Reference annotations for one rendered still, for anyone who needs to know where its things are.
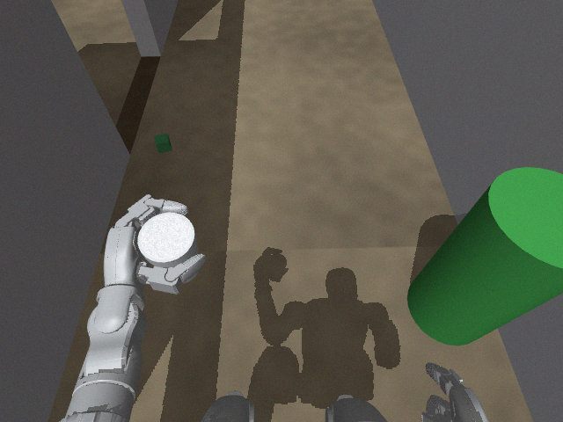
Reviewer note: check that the left robot arm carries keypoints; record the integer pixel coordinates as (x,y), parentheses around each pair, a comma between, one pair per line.
(107,384)

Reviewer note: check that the right robot hand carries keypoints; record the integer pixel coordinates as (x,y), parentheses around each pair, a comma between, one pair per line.
(464,406)

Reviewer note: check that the left robot hand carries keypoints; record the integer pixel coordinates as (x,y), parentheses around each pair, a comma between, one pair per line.
(125,264)

